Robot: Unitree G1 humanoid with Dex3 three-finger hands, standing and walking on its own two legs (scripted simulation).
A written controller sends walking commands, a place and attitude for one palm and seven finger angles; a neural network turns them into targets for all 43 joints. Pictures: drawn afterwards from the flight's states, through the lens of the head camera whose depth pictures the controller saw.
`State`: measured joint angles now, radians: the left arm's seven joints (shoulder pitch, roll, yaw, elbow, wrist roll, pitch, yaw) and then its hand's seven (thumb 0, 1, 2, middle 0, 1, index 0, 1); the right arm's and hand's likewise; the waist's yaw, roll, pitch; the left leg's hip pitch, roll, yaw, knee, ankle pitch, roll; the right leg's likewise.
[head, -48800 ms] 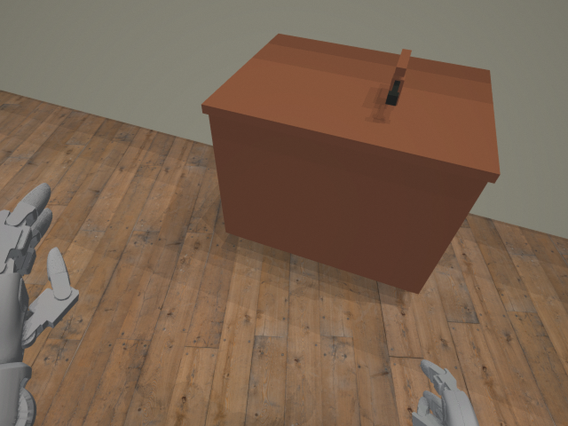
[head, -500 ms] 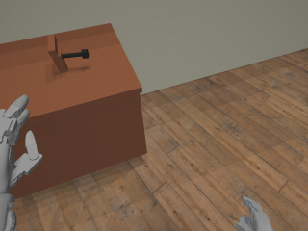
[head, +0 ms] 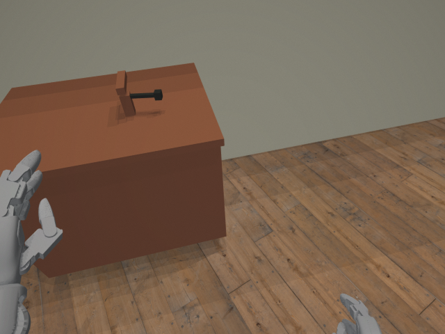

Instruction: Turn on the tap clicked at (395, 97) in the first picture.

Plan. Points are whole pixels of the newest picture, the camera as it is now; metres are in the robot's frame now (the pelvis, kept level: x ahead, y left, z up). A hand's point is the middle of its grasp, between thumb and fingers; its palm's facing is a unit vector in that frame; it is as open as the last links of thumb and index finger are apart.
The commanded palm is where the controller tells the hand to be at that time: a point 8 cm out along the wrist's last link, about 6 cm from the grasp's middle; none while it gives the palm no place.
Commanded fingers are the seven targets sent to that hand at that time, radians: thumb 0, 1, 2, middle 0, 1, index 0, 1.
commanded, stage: stop stepping back and stand still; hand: left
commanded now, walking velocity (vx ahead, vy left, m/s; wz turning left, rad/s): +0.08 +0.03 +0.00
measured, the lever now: (158, 94) +0.89 +0.28 +0.01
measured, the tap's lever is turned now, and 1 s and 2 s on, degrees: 77 77 77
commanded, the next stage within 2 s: stand and check the lever's angle in 0.82 s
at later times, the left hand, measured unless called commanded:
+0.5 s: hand (78, 229) +0.22 +0.21 +0.17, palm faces +0.37 -0.81 -0.45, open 7.4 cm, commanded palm +0.16 +0.26 +0.17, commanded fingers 0.00 0.90 0.90 -0.20 -0.30 -0.20 -0.30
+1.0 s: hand (64, 225) +0.23 +0.24 +0.16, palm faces +0.39 -0.84 -0.37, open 7.4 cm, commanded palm +0.18 +0.28 +0.17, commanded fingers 0.00 0.90 0.90 -0.20 -0.30 -0.20 -0.30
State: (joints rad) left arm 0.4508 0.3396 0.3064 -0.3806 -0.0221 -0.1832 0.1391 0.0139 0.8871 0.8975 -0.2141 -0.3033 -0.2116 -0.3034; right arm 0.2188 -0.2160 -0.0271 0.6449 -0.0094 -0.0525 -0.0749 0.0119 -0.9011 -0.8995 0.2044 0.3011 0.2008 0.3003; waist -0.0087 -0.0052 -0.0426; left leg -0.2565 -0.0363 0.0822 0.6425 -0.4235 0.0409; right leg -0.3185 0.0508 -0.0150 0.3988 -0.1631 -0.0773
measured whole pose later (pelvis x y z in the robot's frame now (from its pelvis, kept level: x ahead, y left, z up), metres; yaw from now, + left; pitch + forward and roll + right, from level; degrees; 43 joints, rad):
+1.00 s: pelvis +0.02 +0.00 +0.00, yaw -1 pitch +0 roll -1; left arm 0.46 0.34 0.31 -0.43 -0.05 -0.15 0.15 0.01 0.89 0.90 -0.21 -0.30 -0.21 -0.30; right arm 0.16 -0.20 0.00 0.61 0.00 -0.08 -0.08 0.01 -0.90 -0.90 0.20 0.30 0.20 0.30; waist 0.02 0.03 -0.01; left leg -0.20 0.02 0.05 0.43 -0.23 0.01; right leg -0.19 0.03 0.03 0.39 -0.19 0.00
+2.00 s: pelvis +0.01 +0.00 +0.00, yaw -1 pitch +0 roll -1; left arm 0.47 0.33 0.30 -0.42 -0.04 -0.14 0.15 0.01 0.89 0.90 -0.21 -0.30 -0.21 -0.30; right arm 0.18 -0.22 -0.01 0.62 0.00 -0.07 -0.09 0.01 -0.90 -0.90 0.20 0.30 0.20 0.30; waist 0.01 0.04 -0.01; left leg -0.21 0.02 0.04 0.40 -0.20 0.01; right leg -0.18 0.03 0.03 0.33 -0.15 0.00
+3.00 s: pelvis +0.01 +0.01 +0.00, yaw -1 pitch +0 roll -1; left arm 0.47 0.33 0.30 -0.41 -0.04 -0.14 0.15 0.01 0.89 0.90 -0.21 -0.30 -0.21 -0.30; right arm 0.19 -0.21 0.00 0.61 0.00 -0.07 -0.08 0.01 -0.90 -0.90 0.20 0.30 0.20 0.30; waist 0.01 0.03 -0.01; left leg -0.21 0.00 0.04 0.41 -0.20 0.03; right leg -0.17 0.01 0.03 0.33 -0.15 0.02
